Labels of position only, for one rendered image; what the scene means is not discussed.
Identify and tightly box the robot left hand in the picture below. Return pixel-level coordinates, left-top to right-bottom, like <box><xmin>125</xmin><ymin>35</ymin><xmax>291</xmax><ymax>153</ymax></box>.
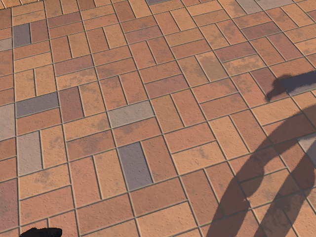
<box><xmin>20</xmin><ymin>227</ymin><xmax>62</xmax><ymax>237</ymax></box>

